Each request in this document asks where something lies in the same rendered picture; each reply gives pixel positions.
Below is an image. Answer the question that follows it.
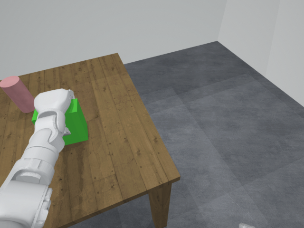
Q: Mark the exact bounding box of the table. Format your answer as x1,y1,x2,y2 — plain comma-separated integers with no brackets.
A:
0,53,181,228

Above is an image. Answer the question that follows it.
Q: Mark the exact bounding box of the robot left upper arm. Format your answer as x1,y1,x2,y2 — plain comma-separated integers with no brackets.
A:
0,180,53,228

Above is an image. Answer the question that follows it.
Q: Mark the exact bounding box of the left robot hand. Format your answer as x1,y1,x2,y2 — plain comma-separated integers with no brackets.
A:
34,88,75,136

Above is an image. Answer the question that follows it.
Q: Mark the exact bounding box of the sponge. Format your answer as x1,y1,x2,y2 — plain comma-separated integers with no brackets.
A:
32,98,88,145

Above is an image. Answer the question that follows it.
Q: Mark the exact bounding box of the robot left forearm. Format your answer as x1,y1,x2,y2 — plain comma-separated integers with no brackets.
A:
0,108,66,197

